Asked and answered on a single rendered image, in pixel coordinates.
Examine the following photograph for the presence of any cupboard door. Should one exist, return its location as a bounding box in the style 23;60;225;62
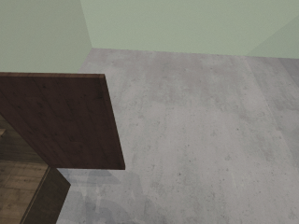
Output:
0;72;126;170

